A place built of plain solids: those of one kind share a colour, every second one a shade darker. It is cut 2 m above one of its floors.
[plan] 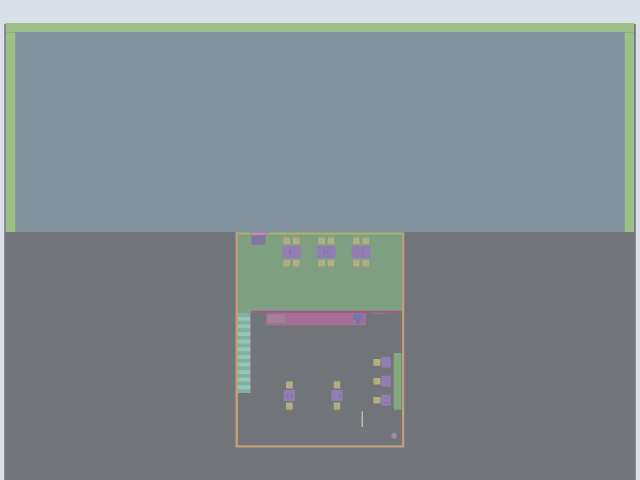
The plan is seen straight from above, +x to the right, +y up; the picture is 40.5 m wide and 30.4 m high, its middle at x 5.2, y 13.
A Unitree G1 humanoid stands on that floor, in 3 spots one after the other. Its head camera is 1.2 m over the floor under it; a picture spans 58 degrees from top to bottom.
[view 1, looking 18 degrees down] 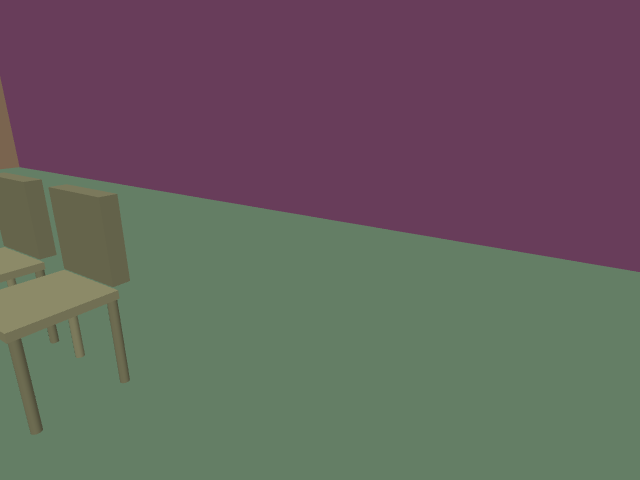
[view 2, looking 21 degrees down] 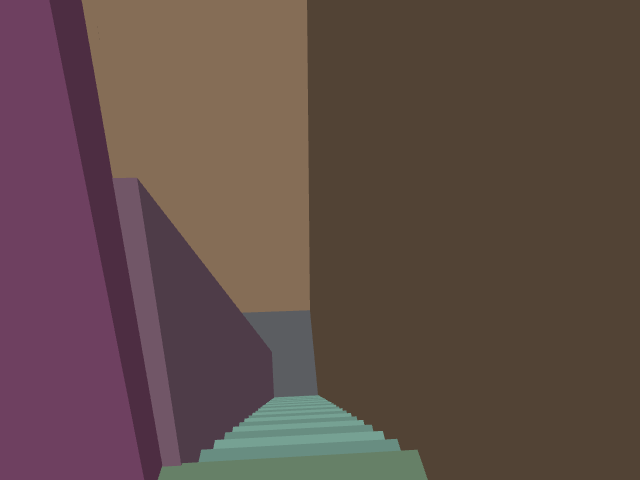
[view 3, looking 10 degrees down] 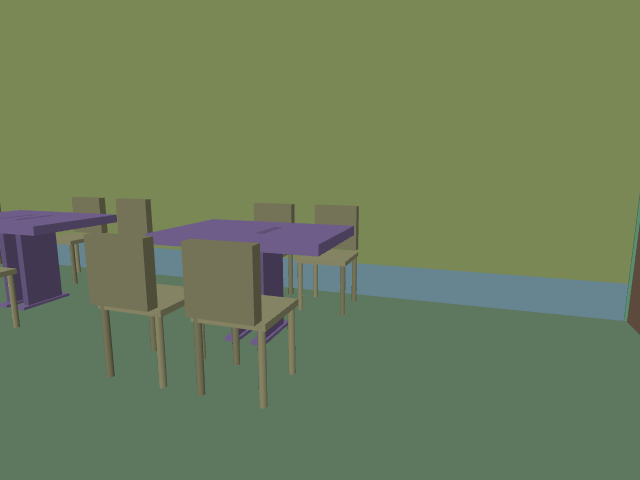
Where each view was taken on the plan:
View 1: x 1.30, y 12.25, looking -57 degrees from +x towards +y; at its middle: upper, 3.88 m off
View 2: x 0.41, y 9.47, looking -94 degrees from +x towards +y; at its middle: wall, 6.31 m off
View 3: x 9.19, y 9.57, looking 109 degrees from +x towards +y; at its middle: meeting_table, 2.60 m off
